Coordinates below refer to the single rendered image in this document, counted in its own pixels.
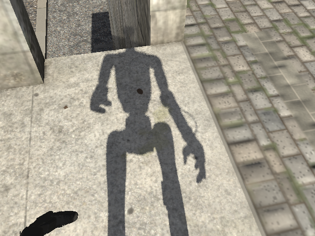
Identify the left robot hand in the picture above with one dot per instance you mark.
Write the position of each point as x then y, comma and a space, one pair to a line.
49, 221

